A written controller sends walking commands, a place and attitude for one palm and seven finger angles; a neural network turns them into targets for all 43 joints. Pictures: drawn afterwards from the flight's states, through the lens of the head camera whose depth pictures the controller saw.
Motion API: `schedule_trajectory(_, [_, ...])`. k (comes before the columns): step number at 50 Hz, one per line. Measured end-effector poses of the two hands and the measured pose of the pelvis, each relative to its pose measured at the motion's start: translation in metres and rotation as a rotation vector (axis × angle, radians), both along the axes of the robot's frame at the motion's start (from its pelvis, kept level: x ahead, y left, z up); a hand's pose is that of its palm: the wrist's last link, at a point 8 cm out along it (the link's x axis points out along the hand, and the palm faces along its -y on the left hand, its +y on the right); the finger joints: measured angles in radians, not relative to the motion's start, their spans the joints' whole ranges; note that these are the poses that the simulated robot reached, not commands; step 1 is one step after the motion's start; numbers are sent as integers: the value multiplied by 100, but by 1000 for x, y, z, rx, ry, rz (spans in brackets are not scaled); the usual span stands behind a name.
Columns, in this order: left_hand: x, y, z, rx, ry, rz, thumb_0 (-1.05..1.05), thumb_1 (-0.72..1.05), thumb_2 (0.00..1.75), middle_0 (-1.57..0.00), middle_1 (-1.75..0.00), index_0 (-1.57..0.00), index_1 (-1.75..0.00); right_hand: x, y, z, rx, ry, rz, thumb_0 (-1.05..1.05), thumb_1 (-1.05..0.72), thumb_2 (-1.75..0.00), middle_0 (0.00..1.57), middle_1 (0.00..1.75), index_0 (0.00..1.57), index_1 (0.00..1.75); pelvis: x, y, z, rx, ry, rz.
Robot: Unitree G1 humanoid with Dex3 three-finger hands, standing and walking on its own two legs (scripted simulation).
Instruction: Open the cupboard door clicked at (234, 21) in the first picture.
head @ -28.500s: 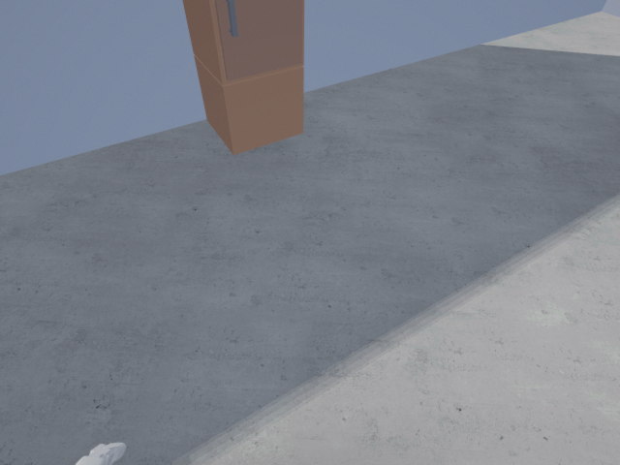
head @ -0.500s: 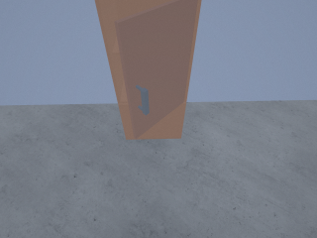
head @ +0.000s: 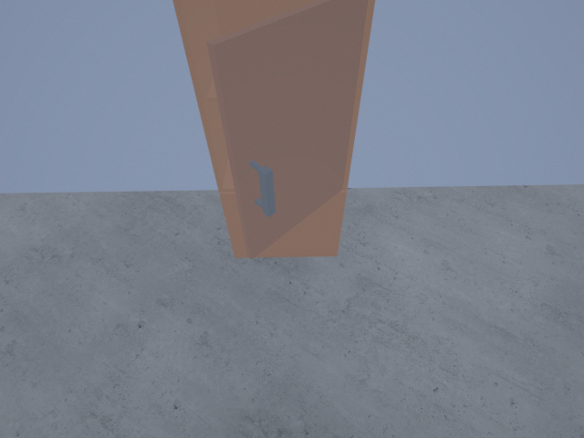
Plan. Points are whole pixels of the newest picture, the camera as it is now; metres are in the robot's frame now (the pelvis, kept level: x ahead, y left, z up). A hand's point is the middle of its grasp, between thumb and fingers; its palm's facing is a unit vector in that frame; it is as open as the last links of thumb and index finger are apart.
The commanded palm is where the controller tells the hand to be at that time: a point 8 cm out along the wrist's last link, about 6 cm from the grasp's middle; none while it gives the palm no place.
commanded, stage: look to check the result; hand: left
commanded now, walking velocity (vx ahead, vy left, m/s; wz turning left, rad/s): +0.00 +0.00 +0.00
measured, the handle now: (261, 188) +0.63 +0.11 -0.09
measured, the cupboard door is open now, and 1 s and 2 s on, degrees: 44 44 44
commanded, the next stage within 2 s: walk to a spot facing it in 0.12 s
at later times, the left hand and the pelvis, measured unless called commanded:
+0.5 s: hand out of the picture +0.04 +0.19 -0.18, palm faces -0.05 -0.97 -0.24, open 7.4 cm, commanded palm none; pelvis +0.00 -0.01 -0.01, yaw -5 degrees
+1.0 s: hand out of the picture +0.07 +0.13 -0.16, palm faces -0.25 -0.92 -0.30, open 7.4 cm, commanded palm none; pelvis -0.02 -0.05 +0.00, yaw -21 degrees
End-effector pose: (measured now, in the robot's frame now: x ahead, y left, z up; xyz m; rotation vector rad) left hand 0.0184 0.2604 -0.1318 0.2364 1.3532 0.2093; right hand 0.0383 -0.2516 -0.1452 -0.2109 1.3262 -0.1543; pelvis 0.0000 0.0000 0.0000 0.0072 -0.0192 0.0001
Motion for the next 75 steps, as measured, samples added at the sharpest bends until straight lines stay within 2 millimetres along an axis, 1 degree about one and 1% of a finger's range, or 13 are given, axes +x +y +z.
schedule_trajectory(11, [12,-8,-2,-12,-17,-8,0,91,90,-20,-30,-20,-30,5,-8,2,-12,0,-1,1,-90,-90,20,29,21,30,5,-4,0,2,1,0])
schedule_trajectory(19, [18,-16,-6,-26,-9,-18,0,91,90,-20,-30,-20,-30,-1,-8,0,-20,4,-36,1,-91,-90,20,29,20,30,6,-6,-2,-1,5,-33])
schedule_trajectory(29, [28,-23,-19,-44,33,-94,0,91,90,-20,-30,-20,-30,-41,-3,-12,-8,19,-165,1,-90,-90,20,30,21,30,-6,-8,-14,18,17,-134])
schedule_trajectory(35, [51,-38,-10,-4,-7,-162,0,91,90,-20,-30,-20,-30,-72,-18,-31,24,40,-219,1,-90,-90,20,30,21,30,-15,-23,-21,32,12,-202])
schedule_trajectory(38, [59,-47,-8,27,-50,-196,0,91,90,-20,-30,-20,-30,-78,-32,-40,39,47,-256,1,-90,-90,20,30,21,30,-19,-36,-27,33,12,-223])
schedule_trajectory(41, [59,-57,-1,36,-46,-207,0,91,90,-20,-30,-20,-30,-74,-44,-32,41,28,-284,1,-91,-90,20,29,21,30,-21,-44,-19,38,14,-246])
schedule_trajectory(48, [61,-80,8,21,-8,-269,0,91,90,-20,-30,-20,-30,-48,-70,-8,10,-102,-347,1,-91,-90,20,29,20,30,-18,-54,-5,51,39,-337])
schedule_trajectory(53, [70,-89,5,-7,-7,-303,0,91,90,-20,-30,-20,-30,-33,-77,2,-19,-156,-374,1,-91,-90,20,29,20,30,-13,-54,-3,42,45,-389])
schedule_trajectory(57, [79,-89,0,-27,1,-337,0,91,90,-20,-30,-20,-30,-23,-76,9,-38,-187,-395,1,-91,-90,20,29,20,30,-7,-49,-4,36,51,-432])
schedule_trajectory(63, [103,-75,-9,-39,28,-402,0,91,90,-20,-30,-20,-30,-11,-64,20,-66,-229,-437,1,-91,-90,20,29,20,30,7,-34,-5,27,66,-502])
schedule_trajectory(68, [142,-57,-26,-45,32,-461,0,91,90,-20,-30,-20,-30,-12,-46,21,-114,-257,-482,1,-90,-90,20,30,20,30,27,-15,-16,-8,92,-555])
schedule_trajectory(71, [174,-55,-29,-48,14,-513,0,91,90,-20,-30,-20,-30,-29,-29,24,-130,-210,-502,1,-90,-90,20,30,21,30,32,-9,-14,-3,78,-596])
schedule_trajectory(75, [216,-66,-20,-62,-34,-596,0,91,90,-20,-30,-20,-30,-64,-6,30,-127,-121,-555,1,-90,-90,20,30,21,30,37,-5,-5,-27,80,-649])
